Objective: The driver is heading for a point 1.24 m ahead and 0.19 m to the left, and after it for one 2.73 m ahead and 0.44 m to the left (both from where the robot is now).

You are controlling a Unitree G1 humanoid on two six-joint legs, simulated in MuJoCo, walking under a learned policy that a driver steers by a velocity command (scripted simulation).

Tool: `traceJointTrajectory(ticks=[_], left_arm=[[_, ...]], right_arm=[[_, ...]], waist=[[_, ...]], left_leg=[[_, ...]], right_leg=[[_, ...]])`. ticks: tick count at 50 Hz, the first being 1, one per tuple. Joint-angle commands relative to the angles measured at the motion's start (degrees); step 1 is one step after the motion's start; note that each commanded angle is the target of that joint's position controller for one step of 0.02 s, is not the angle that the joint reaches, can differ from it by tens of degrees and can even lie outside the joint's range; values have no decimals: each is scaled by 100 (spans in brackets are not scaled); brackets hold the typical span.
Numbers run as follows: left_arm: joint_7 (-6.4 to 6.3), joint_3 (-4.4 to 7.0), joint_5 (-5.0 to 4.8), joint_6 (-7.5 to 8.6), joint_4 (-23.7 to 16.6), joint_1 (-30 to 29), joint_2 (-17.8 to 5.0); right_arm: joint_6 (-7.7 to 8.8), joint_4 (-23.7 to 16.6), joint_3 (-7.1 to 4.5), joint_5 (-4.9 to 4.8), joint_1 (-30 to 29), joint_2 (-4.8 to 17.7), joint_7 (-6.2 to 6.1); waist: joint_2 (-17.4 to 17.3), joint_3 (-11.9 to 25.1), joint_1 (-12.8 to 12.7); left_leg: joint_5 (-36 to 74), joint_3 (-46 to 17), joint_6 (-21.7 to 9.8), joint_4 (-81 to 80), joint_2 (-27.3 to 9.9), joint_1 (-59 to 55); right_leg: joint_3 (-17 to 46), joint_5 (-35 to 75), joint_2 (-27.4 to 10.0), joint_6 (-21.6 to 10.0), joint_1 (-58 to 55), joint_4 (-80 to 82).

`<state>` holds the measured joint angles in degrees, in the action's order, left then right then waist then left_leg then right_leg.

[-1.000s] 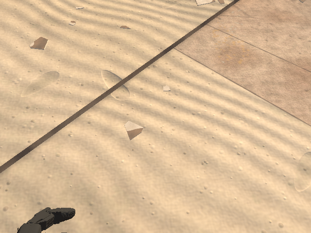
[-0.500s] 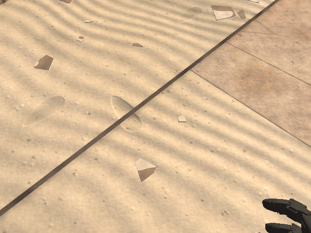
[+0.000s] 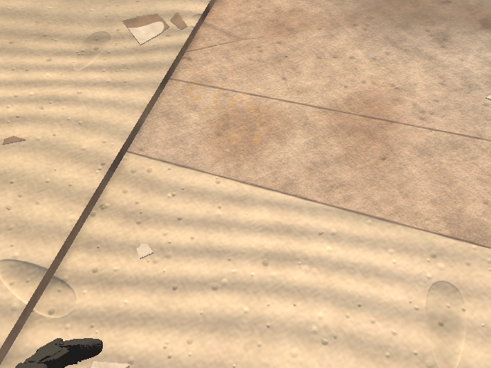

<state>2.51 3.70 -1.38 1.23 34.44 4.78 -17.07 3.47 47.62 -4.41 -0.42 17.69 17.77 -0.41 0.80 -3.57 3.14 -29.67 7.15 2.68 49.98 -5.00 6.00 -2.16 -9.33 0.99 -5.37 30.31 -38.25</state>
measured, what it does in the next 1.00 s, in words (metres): walks ahead, turning left: left foot, then right foot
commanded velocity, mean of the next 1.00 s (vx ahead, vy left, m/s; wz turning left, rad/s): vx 0.50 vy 0.00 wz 0.17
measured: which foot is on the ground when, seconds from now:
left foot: up 0.00-0.48, down 0.50-0.98, up 1.00-1.00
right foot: down 0.00-0.50, up 0.52-0.96, down 0.98-1.00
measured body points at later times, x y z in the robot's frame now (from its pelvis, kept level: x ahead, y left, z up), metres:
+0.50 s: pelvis +0.29 +0.03 +0.01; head +0.32 +0.03 +0.46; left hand +0.34 +0.32 -0.11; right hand +0.49 -0.22 -0.07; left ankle +0.42 +0.12 -0.72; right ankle +0.11 -0.08 -0.71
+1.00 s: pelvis +0.58 +0.03 +0.01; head +0.61 +0.04 +0.46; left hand +0.76 +0.32 -0.05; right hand +0.68 -0.25 -0.10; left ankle +0.42 +0.12 -0.70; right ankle +0.72 -0.06 -0.72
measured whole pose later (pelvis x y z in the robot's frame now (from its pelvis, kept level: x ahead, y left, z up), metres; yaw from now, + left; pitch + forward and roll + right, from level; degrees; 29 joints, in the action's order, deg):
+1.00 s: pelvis +0.58 +0.03 +0.01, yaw +16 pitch +3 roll -1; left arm 0.8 2.1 0.5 7.0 36.9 2.3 -15.5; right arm 1.2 43.7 -4.0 -1.3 22.8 18.0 -1.0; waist -0.8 0.0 4.5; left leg -27.0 -14.3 -3.3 35.9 5.9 6.4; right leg 2.8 -4.3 2.3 -0.6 26.0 -27.7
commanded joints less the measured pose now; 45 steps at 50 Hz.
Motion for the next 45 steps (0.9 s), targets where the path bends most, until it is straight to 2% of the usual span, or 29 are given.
traceJointTrajectory(ticks=[1, 2, 3, 4, 6, 8, 10, 12, 15, 18, 20, 22, 23, 24, 25, 26, 27, 28, 29, 30, 31, 32, 34, 37, 40, 43, 45], left_arm=[[-60, 369, 43, 149, -15, 1866, -1158], [-68, 324, 33, 190, -17, 1570, -1028], [-87, 252, 58, 193, -64, 1147, -808], [-109, 181, 138, 206, -153, 883, -632], [-136, 149, 163, 248, -124, 761, -573], [-183, 163, 140, 295, 26, 903, -675], [-236, 172, 122, 303, 157, 1049, -733], [-258, 163, 104, 299, 265, 1153, -748], [-242, 164, 94, 325, 472, 1422, -821], [-229, 183, 102, 299, 700, 1644, -850], [-253, 213, 92, 251, 813, 1695, -900], [-294, 241, 96, 198, 828, 1562, -975], [-319, 251, 106, 169, 801, 1461, -1024], [-353, 222, 120, 124, 757, 1367, -978], [-413, 143, 206, 128, 629, 1404, -839], [-338, -37, 273, 260, 444, 2024, -291], [-268, -33, 202, 424, 502, 1766, -523], [-191, 32, 6, 544, 320, 1216, -800], [-189, 6, 9, 615, 235, 861, -769], [-216, 26, 134, 639, 193, 683, -752], [-238, 57, 209, 607, 177, 736, -749], [-247, 60, 235, 558, 161, 823, -704], [-274, 34, 251, 459, 189, 934, -575], [-310, -33, 257, 418, 42, 375, -400], [-258, -84, 207, 479, -71, -264, -269], [-182, -50, 124, 548, -174, -669, -375], [-145, 9, 104, 592, -178, -670, -506]], right_arm=[[432, -936, -53, -196, -628, 805, 112], [486, -964, -6, -148, -735, 717, 86], [485, -866, -17, -7, -675, 706, 44], [421, -802, -50, 43, -524, 743, 42], [281, -716, -39, 78, -365, 625, 55], [193, -747, 18, 112, -529, 445, 42], [180, -835, 79, 118, -918, 318, 51], [198, -872, 120, 74, -1251, 246, 96], [222, -951, 162, -35, -1695, 217, 183], [231, -1109, 158, -76, -2001, 288, 279], [236, -1202, 157, -77, -2056, 306, 355], [228, -1189, 117, -71, -1774, 399, 399], [214, -1103, 48, -49, -1385, 519, 388], [200, -895, -81, -24, -629, 717, 355], [176, -758, -203, -16, 248, 1068, 306], [172, -727, -325, -28, 635, 1584, 301], [157, -701, -197, -119, 768, 1077, 307], [132, -777, -135, -90, 452, 888, 268], [107, -869, -121, -48, 136, 835, 239], [82, -925, -84, -28, -118, 733, 223], [81, -994, -37, 25, -261, 636, 201], [71, -1045, -36, 35, -346, 625, 189], [78, -1036, -54, 0, -351, 666, 137], [59, -943, -115, -45, -172, 839, 32], [-13, -828, -128, -88, 93, 861, -34], [-84, -714, -136, -129, 381, 857, -67], [-127, -698, -139, -125, 413, 825, -91]], waist=[[641, 1816, -1070], [275, 1297, -842], [38, 982, -573], [150, 870, -354], [185, 792, -206], [142, 613, -223], [166, 442, -361], [235, 344, -514], [291, 147, -764], [235, -45, -875], [250, -64, -844], [340, 138, -645], [404, 451, -427], [290, 929, -27], [-91, 1563, 313], [-1513, 2182, 11], [-1273, 2436, 242], [-923, 1625, 289], [-367, 1133, 191], [-68, 736, 19], [-169, 634, -175], [-347, 602, -289], [-446, 568, -385], [-433, 389, -237], [-524, 365, 21], [-565, 352, 146], [-642, 366, 74]], left_leg=[[91, -1243, -239, 2968, 337, 4321], [590, -1205, -311, 2505, 104, 4179], [913, -1187, -282, 2010, -107, 3792], [1136, -1217, -259, 1729, -254, 3331], [1313, -1107, -136, 1384, -276, 2948], [1731, -1006, 5, 871, -249, 2954], [2526, -978, 64, 93, -219, 3017], [3323, -915, 45, -741, -105, 2868], [3925, -828, -75, -1423, -3, 2766], [3543, -869, -316, -1748, 38, 3236], [3009, -861, -500, -1860, 108, 3405], [2491, -709, -690, -1926, 326, 2945], [2370, -502, -804, -1937, 549, 2305], [2563, -338, -962, -2084, 790, 1223], [2930, -1308, -1286, -1954, 157, -405], [1954, -4276, -2386, -2418, -1176, -2454], [1121, -5315, -2405, -3123, -1319, -2921], [1017, -4557, -2133, -3243, -1192, -2325], [1411, -3947, -1977, -3300, -975, -1539], [2004, -3502, -1896, -3403, -778, -809], [2495, -3220, -1857, -3531, -605, -335], [2796, -3107, -1886, -3632, -500, -54], [3230, -2781, -1942, -3732, -385, 366], [3338, -2384, -1788, -3777, -134, 766], [2979, -2260, -1533, -3638, 82, 945], [2657, -2658, -1460, -3368, -57, 639], [2551, -3025, -1380, -3052, -189, 248]], right_leg=[[4273, -1195, -1883, -1546, -4936, 2153], [3597, -710, -1645, -1361, -4115, 2137], [3008, -47, -1462, -1197, -3323, 2146], [2624, 565, -1321, -1137, -2741, 2253], [2256, 1235, -1214, -1174, -2179, 2462], [1809, 1629, -1111, -1162, -1870, 2624], [1471, 1615, -957, -1016, -1819, 2708], [1171, 1286, -815, -821, -1844, 2736], [1090, 734, -992, -732, -2083, 2843], [1073, 923, -1314, -685, -2893, 2697], [1000, 1402, -1494, -598, -3383, 2479], [767, 2693, -1494, -435, -3591, 2054], [599, 3790, -1395, -332, -3593, 1561], [301, 4539, -1137, -168, -3377, 570], [85, 3511, -924, 69, -2290, -938], [43, -339, 224, 580, 182, -3179], [870, -2171, 277, 549, 1053, -3732], [962, -1793, -43, 475, 1495, -3825], [854, -1376, -278, 438, 1426, -3505], [774, -1111, -442, 475, 1254, -2998], [779, -907, -568, 520, 899, -2670], [754, -839, -585, 599, 693, -2462], [639, -737, -587, 772, 546, -2062], [554, 237, -466, 961, 479, -938], [521, 1256, -195, 994, -17, 237], [634, 1366, -40, 932, -223, 785], [766, 1040, -23, 817, -328, 1064]])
